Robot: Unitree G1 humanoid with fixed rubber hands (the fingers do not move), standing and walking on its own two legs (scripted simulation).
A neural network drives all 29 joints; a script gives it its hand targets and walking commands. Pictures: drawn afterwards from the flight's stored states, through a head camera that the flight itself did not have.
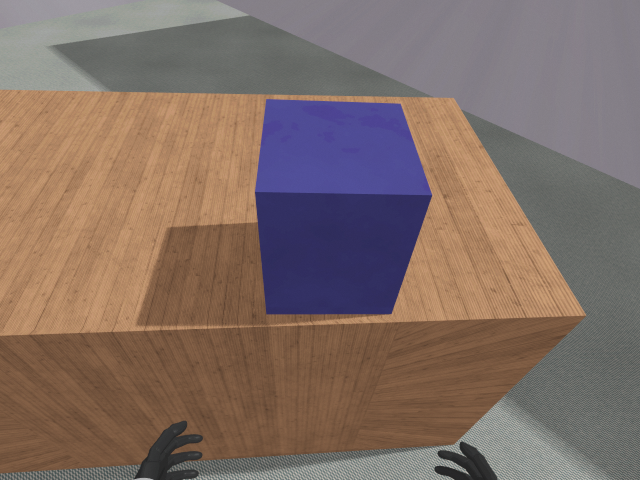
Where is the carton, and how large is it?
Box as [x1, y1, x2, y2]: [255, 99, 431, 313]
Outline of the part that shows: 266,99 255,187 266,313 391,313 431,197 431,193 400,104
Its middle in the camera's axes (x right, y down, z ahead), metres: +0.01 -0.05 +0.60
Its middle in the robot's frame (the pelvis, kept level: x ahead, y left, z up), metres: +0.50 +0.04 +0.07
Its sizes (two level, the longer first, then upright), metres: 0.210 0.200 0.250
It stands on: a pedestal, 0.72 m high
